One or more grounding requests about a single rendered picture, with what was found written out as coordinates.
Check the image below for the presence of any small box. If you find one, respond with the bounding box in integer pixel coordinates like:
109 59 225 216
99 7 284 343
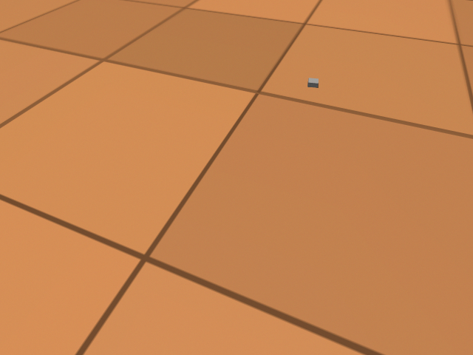
307 78 319 88

